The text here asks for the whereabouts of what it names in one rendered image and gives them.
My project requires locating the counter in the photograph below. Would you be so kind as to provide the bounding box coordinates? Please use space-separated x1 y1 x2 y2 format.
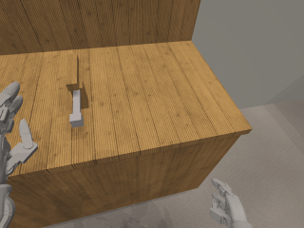
0 0 253 228

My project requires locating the robot right hand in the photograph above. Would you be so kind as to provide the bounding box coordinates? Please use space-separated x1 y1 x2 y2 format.
210 178 248 228

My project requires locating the robot left forearm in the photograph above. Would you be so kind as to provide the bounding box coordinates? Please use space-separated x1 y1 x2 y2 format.
0 183 16 228

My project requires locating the tap lever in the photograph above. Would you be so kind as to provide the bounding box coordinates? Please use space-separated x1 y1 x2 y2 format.
69 89 84 128

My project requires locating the robot left hand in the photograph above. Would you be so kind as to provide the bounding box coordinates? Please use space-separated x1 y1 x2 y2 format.
0 81 38 184

